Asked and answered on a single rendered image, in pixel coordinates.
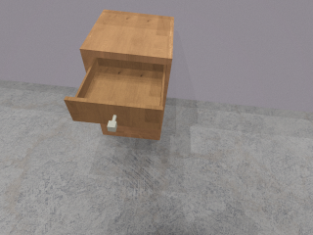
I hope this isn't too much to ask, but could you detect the handle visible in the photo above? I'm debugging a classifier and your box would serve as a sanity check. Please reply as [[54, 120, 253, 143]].
[[107, 115, 117, 132]]

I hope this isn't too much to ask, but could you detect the cabinet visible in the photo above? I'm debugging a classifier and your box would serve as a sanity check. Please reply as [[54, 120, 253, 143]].
[[79, 9, 174, 141]]

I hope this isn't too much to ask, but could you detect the drawer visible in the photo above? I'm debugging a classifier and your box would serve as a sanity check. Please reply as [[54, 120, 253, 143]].
[[64, 57, 166, 130]]

